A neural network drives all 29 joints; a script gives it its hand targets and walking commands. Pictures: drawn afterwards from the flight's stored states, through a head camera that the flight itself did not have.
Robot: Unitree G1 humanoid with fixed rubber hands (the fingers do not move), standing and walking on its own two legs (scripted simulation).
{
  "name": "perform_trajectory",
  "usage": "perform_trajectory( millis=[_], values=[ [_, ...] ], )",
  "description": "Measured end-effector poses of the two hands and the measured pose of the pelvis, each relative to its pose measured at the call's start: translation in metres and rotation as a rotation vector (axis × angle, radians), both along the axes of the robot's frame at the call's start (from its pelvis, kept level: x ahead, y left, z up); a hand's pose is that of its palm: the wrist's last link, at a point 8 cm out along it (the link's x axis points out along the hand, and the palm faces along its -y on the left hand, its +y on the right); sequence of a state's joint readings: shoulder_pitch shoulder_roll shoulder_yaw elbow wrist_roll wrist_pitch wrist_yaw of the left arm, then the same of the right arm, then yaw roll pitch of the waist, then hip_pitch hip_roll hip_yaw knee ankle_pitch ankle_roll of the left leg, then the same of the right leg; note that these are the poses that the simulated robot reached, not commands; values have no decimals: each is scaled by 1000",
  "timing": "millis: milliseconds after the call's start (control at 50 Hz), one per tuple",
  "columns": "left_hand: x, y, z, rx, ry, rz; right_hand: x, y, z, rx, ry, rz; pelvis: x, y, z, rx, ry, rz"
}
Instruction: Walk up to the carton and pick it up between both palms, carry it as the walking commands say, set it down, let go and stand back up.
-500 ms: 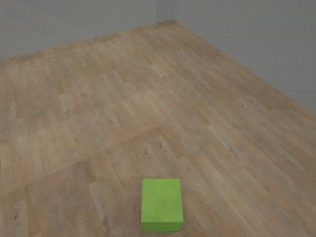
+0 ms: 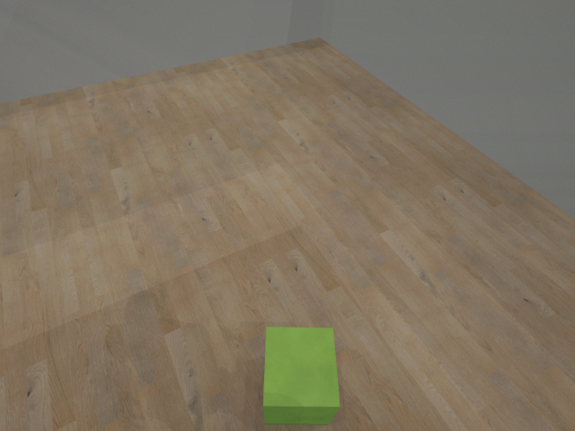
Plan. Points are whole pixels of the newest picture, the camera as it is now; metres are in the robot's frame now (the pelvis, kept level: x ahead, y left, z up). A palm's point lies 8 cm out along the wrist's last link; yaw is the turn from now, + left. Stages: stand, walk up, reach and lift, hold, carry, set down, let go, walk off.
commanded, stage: walk up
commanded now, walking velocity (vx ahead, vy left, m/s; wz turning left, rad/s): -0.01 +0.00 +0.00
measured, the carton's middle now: (298, 377) +0.37 -0.05 -0.65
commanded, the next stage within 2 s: stand in 0.14 s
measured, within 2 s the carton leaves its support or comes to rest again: neither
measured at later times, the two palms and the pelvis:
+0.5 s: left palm out of the picture +0.14 +0.23 -0.14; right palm out of the picture +0.13 -0.23 -0.14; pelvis -0.02 +0.00 -0.02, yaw +2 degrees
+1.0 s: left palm out of the picture +0.14 +0.18 -0.17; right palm out of the picture +0.14 -0.22 -0.17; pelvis -0.07 -0.03 -0.06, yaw +5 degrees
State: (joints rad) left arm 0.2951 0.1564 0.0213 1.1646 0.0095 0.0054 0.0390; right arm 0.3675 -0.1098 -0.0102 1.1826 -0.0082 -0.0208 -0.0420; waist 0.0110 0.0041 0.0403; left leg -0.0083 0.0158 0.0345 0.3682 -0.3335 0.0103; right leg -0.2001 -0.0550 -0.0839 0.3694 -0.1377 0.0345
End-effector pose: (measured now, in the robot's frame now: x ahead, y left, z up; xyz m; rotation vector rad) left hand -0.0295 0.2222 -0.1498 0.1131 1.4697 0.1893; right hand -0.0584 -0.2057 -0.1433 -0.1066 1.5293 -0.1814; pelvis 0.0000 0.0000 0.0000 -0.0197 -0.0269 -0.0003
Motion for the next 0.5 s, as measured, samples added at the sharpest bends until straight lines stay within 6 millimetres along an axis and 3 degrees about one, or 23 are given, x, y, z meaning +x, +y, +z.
perform_trajectory(
  millis=[180,360,400,440,500],
  values=[
    [16,3,-1,1,-26,-11,4,4,-1,-4,-7,-10,5,4,-1,0,2,2],
    [22,4,-2,6,-54,1,19,-7,-3,-23,-40,12,4,3,-5,-1,42,5],
    [58,5,-3,8,-143,-32,61,-15,-7,-38,-148,5,-1,3,-12,-6,111,23],
    [110,8,-1,17,-217,-65,119,-22,-8,-47,-243,24,-9,2,-20,-10,148,33],
    [174,8,12,23,-233,-94,188,-26,1,-49,-265,74,-16,1,-25,-6,181,27]
  ],
)
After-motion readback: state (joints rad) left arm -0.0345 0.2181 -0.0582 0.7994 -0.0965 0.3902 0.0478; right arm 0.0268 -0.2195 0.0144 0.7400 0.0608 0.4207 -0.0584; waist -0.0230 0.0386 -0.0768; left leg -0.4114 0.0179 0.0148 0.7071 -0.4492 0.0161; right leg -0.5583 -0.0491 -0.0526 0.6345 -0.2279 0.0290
